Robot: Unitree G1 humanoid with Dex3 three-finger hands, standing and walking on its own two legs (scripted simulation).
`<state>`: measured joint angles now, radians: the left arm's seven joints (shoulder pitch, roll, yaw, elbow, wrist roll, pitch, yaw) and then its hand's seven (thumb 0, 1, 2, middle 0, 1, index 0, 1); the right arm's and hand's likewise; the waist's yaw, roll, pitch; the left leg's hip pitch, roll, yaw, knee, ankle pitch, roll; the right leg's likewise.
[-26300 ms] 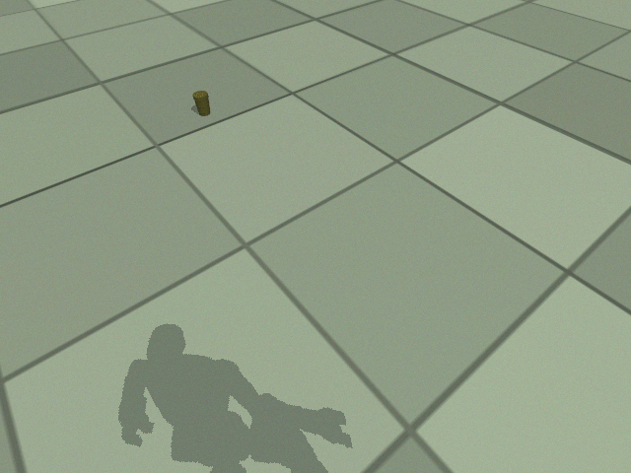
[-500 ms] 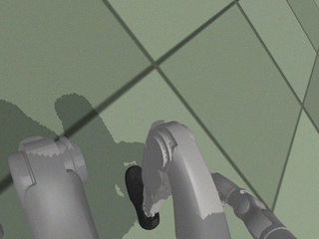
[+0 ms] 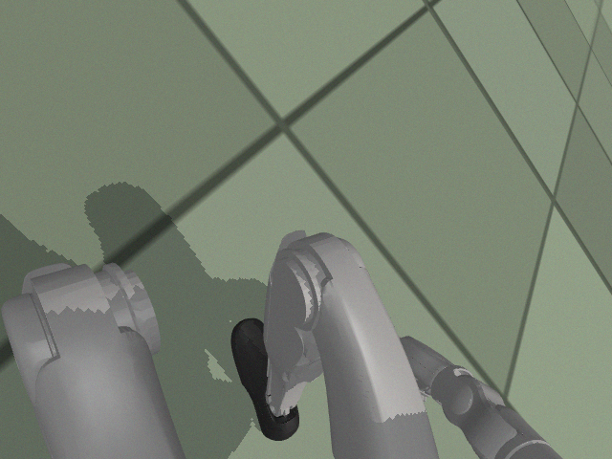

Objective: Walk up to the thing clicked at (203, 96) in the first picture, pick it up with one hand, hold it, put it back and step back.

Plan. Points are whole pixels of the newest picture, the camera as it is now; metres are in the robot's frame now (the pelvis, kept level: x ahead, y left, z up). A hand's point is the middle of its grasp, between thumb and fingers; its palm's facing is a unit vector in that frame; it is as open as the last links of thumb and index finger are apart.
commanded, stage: open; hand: left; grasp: from the side
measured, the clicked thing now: out of the picture +0.40 +0.31 -0.21
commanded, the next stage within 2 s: withdraw in 0.06 s
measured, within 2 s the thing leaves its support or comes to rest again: rests again in 1.12 s
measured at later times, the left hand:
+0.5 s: hand out of the picture +0.40 +0.37 -0.11, palm faces +0.51 -0.86 -0.01, open 17.3 cm
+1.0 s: hand out of the picture +0.29 +0.44 +0.01, palm faces +0.48 -0.76 -0.43, open 17.3 cm
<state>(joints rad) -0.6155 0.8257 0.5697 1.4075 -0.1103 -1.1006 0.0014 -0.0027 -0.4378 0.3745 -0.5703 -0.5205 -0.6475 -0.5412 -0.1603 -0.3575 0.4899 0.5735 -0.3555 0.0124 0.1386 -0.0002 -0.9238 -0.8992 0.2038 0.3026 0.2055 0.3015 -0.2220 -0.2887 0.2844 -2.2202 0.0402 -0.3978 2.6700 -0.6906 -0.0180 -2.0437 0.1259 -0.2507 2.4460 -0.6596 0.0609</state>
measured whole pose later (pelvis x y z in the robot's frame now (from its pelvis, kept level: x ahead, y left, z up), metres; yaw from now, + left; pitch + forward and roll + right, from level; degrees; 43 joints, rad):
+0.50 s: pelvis +0.01 +0.00 +0.01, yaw +1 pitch +15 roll -16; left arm -0.55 0.80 0.62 1.13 -0.16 -0.96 -0.11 -0.01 -0.52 0.08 -0.07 -0.05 -0.08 -0.04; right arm -0.10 -0.34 0.43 0.59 -0.30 0.05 0.11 0.00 -0.91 -0.90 0.20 0.30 0.21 0.30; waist -0.18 -0.25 0.23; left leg -2.22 0.04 -0.38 2.63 -0.71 -0.03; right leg -2.05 0.11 -0.24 2.43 -0.69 0.05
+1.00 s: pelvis +0.01 -0.02 +0.08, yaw +8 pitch +29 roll -9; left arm -0.36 0.73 0.55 0.83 0.02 -0.31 -0.07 -0.01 -0.50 0.08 -0.06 -0.06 -0.06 -0.06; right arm 0.04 -0.28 0.10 0.60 -0.04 0.13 0.05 0.00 -0.91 -0.90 0.20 0.30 0.20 0.30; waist -0.07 -0.05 -0.07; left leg -2.20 0.05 -0.17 2.32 -0.65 -0.01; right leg -2.08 0.04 -0.11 2.25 -0.69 0.03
